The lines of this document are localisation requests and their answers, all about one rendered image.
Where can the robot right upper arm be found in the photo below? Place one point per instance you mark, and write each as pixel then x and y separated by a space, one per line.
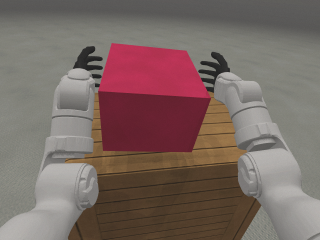
pixel 273 178

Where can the robot left hand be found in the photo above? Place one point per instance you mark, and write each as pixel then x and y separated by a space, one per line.
pixel 83 59

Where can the left robot forearm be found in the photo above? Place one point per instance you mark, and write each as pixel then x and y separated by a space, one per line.
pixel 72 116

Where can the robot right hand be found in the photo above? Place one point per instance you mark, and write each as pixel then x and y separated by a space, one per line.
pixel 222 67

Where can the pedestal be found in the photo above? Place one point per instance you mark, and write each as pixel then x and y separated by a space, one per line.
pixel 150 195

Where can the robot left upper arm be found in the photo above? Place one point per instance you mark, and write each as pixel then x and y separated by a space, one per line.
pixel 63 192

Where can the right robot forearm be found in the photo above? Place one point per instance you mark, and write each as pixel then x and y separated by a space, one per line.
pixel 254 129

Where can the carton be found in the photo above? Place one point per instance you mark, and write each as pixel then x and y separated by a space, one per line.
pixel 150 100

